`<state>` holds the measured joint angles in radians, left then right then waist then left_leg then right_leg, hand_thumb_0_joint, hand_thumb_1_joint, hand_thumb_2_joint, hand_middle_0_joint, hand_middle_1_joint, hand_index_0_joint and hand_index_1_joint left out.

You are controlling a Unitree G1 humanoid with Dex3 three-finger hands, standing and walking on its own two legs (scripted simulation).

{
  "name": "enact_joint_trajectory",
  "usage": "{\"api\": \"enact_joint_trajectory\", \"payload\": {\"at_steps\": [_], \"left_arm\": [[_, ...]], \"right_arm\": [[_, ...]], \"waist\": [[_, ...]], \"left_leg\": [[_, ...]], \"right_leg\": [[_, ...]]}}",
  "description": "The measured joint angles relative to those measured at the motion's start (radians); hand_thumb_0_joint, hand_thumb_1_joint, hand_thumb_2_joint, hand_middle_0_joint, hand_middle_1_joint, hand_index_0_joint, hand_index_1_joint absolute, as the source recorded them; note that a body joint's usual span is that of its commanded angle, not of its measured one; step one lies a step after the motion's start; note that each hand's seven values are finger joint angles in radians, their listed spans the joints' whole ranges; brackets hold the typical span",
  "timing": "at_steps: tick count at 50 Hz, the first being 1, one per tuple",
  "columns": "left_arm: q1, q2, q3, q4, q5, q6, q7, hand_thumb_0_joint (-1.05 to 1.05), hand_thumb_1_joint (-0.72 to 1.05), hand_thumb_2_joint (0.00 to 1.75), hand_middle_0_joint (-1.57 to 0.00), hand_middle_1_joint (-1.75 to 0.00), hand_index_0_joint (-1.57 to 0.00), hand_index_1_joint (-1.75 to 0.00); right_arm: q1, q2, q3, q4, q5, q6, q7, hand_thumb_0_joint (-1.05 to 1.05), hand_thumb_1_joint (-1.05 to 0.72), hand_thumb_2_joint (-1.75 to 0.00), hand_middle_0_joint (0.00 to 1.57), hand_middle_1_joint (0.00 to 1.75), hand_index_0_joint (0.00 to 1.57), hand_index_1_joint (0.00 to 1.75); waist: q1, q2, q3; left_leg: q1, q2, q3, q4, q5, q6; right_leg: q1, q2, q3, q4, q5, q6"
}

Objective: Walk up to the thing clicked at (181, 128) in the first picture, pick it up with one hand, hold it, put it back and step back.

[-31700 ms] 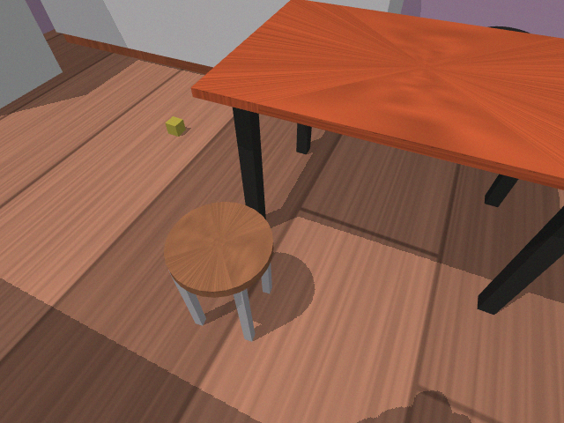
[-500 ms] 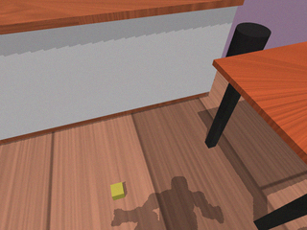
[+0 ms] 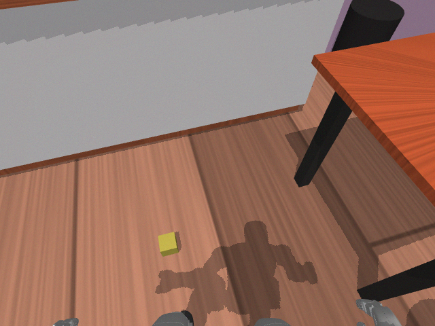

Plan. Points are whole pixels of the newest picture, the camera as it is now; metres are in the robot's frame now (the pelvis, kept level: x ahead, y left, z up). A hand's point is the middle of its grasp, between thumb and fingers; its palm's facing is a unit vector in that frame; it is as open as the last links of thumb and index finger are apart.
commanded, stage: walk up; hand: left
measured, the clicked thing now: (168, 244) +0.48 +0.22 -0.73
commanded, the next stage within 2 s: none
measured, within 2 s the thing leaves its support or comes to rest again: neither
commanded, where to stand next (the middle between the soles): +0.11 -0.02 m, yaw +0 degrees
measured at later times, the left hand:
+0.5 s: hand out of the picture +0.08 +0.29 -0.16, palm faces -0.06 -0.94 -0.34, open 7.4 cm
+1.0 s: hand (98, 318) +0.15 +0.25 -0.14, palm faces +0.00 -0.95 -0.32, open 7.4 cm
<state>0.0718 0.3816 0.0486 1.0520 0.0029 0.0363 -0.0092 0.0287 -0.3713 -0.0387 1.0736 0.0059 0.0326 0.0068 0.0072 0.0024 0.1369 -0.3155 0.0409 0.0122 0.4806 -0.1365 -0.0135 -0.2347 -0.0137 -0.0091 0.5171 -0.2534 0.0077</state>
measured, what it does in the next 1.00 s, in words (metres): steps on the spot: left foot, then right foot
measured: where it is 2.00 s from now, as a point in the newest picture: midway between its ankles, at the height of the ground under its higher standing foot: outside the picture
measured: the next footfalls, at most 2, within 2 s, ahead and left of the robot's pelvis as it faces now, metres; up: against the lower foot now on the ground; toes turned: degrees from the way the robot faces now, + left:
left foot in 0.24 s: +0.02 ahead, +0.13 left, +0.00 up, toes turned -1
right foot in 0.56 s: +0.10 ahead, -0.13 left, +0.00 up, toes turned +0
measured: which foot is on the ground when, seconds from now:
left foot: down 0.00-0.06, up 0.08-0.22, down 0.24-1.00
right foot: down 0.00-0.26, up 0.28-0.54, down 0.56-1.00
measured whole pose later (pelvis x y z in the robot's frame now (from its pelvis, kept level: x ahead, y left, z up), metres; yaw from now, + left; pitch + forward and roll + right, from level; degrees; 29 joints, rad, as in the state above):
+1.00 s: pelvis +0.02 +0.00 +0.01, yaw +0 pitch -3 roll +0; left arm 0.02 0.33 0.01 1.09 0.00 -0.01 -0.01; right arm 0.06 -0.35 -0.01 1.08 0.00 -0.01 0.00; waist 0.00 0.00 0.06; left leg -0.04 0.01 -0.01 0.35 -0.26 -0.02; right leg -0.18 -0.02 0.00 0.37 -0.15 0.02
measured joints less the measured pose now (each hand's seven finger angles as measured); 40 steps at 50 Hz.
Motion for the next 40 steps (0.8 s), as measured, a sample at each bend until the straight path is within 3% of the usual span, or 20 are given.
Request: {"api": "enact_joint_trajectory", "payload": {"at_steps": [3,7,9,10,12,13,16,20,25,27,29,33,40], "left_arm": [[-0.005,0.006,0.004,-0.031,0.008,0.009,-0.002,0.0,0.9,0.9,-0.2,-0.3,-0.2,-0.3],[-0.006,0.001,0.008,-0.069,0.031,0.013,-0.001,0.0,0.9,0.9,-0.2,-0.3,-0.2,-0.3],[-0.004,-0.003,0.007,-0.081,0.043,0.008,0.004,0.01,0.9,0.9,-0.2,-0.3,-0.2,-0.3],[0.0,-0.003,0.005,-0.083,0.049,0.004,0.005,0.01,0.9,0.9,-0.2,-0.3,-0.2,-0.3],[0.011,-0.001,0.0,-0.089,0.057,0.0,-0.001,0.01,0.9,0.9,-0.2,-0.3,-0.2,-0.3],[0.014,0.005,-0.001,-0.093,0.054,0.001,-0.003,0.01,0.9,0.9,-0.2,-0.3,-0.2,-0.3],[0.045,0.003,-0.001,-0.084,0.046,-0.004,-0.004,0.01,0.9,0.9,-0.2,-0.3,-0.2,-0.3],[0.088,0.016,0.007,-0.064,0.034,-0.012,-0.023,0.01,0.9,0.9,-0.2,-0.3,-0.2,-0.3],[0.111,0.029,0.011,-0.045,0.024,-0.01,-0.024,0.01,0.9,0.9,-0.2,-0.3,-0.2,-0.3],[0.105,0.026,0.01,-0.04,0.017,-0.018,-0.016,0.01,0.9,0.9,-0.2,-0.3,-0.2,-0.3],[0.09,0.014,0.009,-0.034,0.016,-0.031,-0.006,0.01,0.9,0.9,-0.2,-0.3,-0.2,-0.3],[0.054,-0.019,-0.018,-0.042,0.01,-0.037,-0.005,0.01,0.9,0.9,-0.2,-0.3,-0.2,-0.3],[-0.017,-0.049,-0.037,-0.025,-0.001,-0.042,-0.007,0.01,0.9,0.9,-0.2,-0.3,-0.2,-0.3]], "right_arm": [[-0.009,-0.02,-0.011,-0.03,-0.004,0.014,-0.001,0.01,-0.9,-0.9,0.2,0.3,0.2,0.3],[0.002,-0.039,-0.027,-0.073,-0.013,0.033,0.001,0.01,-0.91,-0.9,0.2,0.3,0.2,0.3],[0.026,-0.044,-0.032,-0.091,-0.011,0.03,0.007,0.01,-0.91,-0.9,0.2,0.3,0.2,0.3],[0.045,-0.043,-0.032,-0.095,-0.012,0.023,0.01,0.01,-0.91,-0.9,0.2,0.3,0.2,0.3],[0.096,-0.037,-0.031,-0.091,-0.023,0.0,0.014,0.01,-0.91,-0.9,0.2,0.3,0.2,0.3],[0.118,-0.023,-0.033,-0.083,-0.037,-0.012,0.011,0.01,-0.91,-0.9,0.2,0.3,0.2,0.3],[0.184,0.007,-0.02,-0.066,-0.052,-0.032,0.017,0.01,-0.91,-0.9,0.2,0.3,0.2,0.3],[0.251,0.03,-0.005,-0.064,-0.047,-0.063,0.011,0.01,-0.9,-0.9,0.2,0.3,0.2,0.3],[0.273,0.023,-0.001,-0.079,-0.041,-0.067,0.001,0.01,-0.9,-0.9,0.2,0.3,0.21,0.3],[0.262,0.013,0.0,-0.086,-0.031,-0.054,-0.003,0.01,-0.9,-0.9,0.2,0.3,0.21,0.3],[0.238,0.003,0.001,-0.087,-0.014,-0.038,-0.009,0.01,-0.9,-0.9,0.2,0.3,0.2,0.3],[0.189,-0.006,0.006,-0.082,-0.002,-0.022,-0.018,0.01,-0.91,-0.9,0.2,0.3,0.2,0.3],[0.108,0.016,0.031,-0.03,-0.003,-0.038,-0.005,0.01,-0.91,-0.9,0.2,0.3,0.2,0.3]], "waist": [[-0.002,0.008,0.013],[0.007,-0.01,0.032],[0.006,-0.013,0.026],[0.002,-0.015,0.016],[-0.011,-0.021,-0.018],[-0.015,-0.047,-0.021],[-0.02,-0.066,-0.042],[-0.03,-0.069,-0.052],[-0.032,-0.052,-0.041],[-0.031,-0.038,-0.032],[-0.029,-0.01,-0.017],[-0.03,0.026,-0.025],[-0.013,0.011,-0.054]], "left_leg": [[-0.05,0.004,-0.008,0.069,-0.021,0.009],[-0.127,-0.064,-0.044,0.367,-0.285,0.029],[-0.115,-0.075,-0.044,0.442,-0.322,0.033],[-0.082,-0.068,-0.036,0.402,-0.332,0.032],[0.026,-0.053,-0.018,0.194,-0.295,0.031],[0.052,-0.072,-0.008,0.149,-0.225,0.034],[0.091,-0.081,0.003,0.115,-0.203,0.051],[0.169,-0.065,0.005,0.008,-0.165,0.046],[0.211,-0.04,0.017,-0.011,-0.179,0.031],[0.201,-0.031,0.02,0.033,-0.21,0.023],[0.184,-0.012,0.015,0.092,-0.246,0.012],[0.159,-0.018,-0.026,0.104,-0.263,0.024],[0.214,-0.031,-0.026,-0.026,-0.178,0.003]], "right_leg": [[-0.045,0.004,-0.006,0.064,-0.019,-0.006],[-0.085,-0.019,0.012,0.118,-0.029,-0.009],[-0.099,-0.027,0.017,0.118,-0.022,-0.006],[-0.104,-0.029,0.016,0.118,-0.022,-0.001],[-0.121,-0.041,0.006,0.147,-0.045,-0.002],[-0.131,-0.056,0.023,0.192,-0.099,-0.014],[-0.161,-0.005,0.089,0.316,-0.206,-0.023],[-0.171,0.021,0.106,0.34,-0.154,-0.019],[-0.109,-0.005,0.071,0.17,-0.099,-0.021],[-0.056,-0.009,0.046,0.06,-0.019,-0.03],[-0.022,0.005,0.033,0.002,0.065,-0.008],[-0.033,0.004,0.014,0.023,0.028,0.004],[0.005,-0.011,0.015,-0.055,0.059,0.013]]}}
